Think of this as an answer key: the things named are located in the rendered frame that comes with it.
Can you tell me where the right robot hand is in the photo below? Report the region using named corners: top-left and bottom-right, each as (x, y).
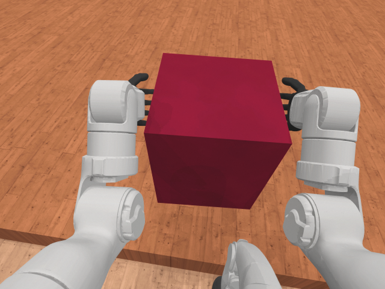
top-left (280, 77), bottom-right (308, 131)

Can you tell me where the carton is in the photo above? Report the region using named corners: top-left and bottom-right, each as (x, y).
top-left (144, 53), bottom-right (292, 210)

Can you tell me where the robot left upper arm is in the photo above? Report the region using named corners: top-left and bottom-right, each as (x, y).
top-left (0, 185), bottom-right (145, 289)

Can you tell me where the right robot thigh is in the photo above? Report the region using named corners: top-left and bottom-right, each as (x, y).
top-left (226, 241), bottom-right (282, 289)

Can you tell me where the robot left forearm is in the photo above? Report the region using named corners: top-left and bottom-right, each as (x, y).
top-left (73, 80), bottom-right (145, 228)

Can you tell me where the robot right upper arm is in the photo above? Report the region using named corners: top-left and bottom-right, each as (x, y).
top-left (283, 193), bottom-right (385, 289)

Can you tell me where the robot right forearm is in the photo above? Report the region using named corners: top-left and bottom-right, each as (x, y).
top-left (289, 86), bottom-right (365, 237)

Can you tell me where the left robot hand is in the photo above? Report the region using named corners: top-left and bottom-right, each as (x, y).
top-left (129, 73), bottom-right (154, 126)

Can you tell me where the right robot shin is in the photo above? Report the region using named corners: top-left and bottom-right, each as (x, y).
top-left (221, 239), bottom-right (248, 289)

